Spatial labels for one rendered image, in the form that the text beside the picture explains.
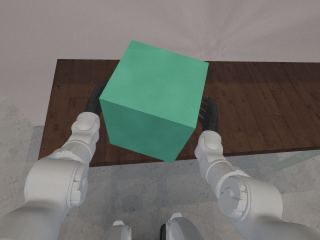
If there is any robot shin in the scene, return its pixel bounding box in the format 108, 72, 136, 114
113, 220, 125, 226
166, 212, 182, 240

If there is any robot right forearm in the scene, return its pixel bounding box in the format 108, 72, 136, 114
194, 130, 253, 200

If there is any robot left forearm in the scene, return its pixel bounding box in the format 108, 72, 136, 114
24, 112, 100, 200

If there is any table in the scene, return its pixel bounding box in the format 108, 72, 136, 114
38, 59, 320, 171

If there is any right robot shin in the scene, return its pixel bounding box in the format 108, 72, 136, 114
166, 212, 182, 240

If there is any robot right upper arm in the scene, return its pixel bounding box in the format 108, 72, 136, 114
217, 174, 320, 240

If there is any robot left upper arm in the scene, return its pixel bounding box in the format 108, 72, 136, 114
0, 157, 88, 240

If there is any left robot hand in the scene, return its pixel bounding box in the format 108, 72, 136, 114
84, 80, 108, 117

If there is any carton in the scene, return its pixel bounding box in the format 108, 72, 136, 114
99, 40, 209, 164

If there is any left robot shin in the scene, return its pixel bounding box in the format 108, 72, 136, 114
113, 220, 125, 226

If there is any right robot hand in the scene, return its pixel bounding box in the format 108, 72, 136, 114
197, 96, 218, 133

